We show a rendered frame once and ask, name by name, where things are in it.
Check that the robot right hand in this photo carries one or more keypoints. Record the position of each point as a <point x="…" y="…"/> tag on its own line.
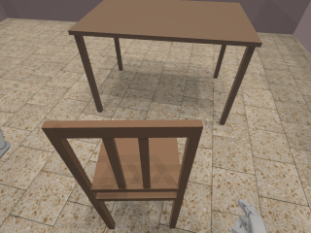
<point x="252" y="224"/>

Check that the table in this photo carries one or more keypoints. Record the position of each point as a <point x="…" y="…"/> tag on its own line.
<point x="183" y="21"/>

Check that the chair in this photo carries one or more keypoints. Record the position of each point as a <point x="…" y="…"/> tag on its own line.
<point x="138" y="160"/>

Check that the robot left hand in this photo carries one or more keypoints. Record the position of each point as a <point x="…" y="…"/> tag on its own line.
<point x="4" y="146"/>

